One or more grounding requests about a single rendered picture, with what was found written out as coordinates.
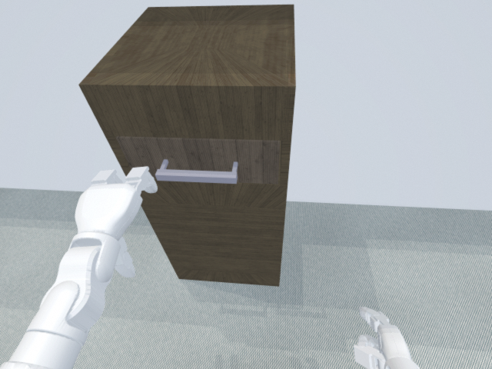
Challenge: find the handle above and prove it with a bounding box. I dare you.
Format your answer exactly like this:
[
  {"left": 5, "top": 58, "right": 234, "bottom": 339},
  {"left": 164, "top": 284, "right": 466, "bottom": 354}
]
[{"left": 155, "top": 159, "right": 238, "bottom": 184}]

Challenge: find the right robot hand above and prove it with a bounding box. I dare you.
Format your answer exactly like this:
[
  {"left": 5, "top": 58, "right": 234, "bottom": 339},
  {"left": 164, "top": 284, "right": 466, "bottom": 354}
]
[{"left": 354, "top": 307, "right": 412, "bottom": 369}]

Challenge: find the left robot forearm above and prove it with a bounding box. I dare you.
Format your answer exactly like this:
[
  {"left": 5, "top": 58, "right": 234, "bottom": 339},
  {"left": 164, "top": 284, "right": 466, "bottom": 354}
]
[{"left": 0, "top": 231, "right": 121, "bottom": 369}]

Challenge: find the cabinet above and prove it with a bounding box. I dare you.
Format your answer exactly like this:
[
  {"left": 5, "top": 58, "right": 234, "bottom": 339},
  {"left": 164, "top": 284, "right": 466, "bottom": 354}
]
[{"left": 79, "top": 5, "right": 296, "bottom": 287}]

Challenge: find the drawer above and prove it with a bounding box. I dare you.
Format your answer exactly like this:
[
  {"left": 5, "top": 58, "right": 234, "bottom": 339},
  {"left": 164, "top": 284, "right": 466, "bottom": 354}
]
[{"left": 116, "top": 136, "right": 280, "bottom": 185}]

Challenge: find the left robot hand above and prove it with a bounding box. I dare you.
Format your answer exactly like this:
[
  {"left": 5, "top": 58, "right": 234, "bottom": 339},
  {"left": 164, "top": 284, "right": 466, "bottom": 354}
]
[{"left": 75, "top": 166, "right": 158, "bottom": 278}]

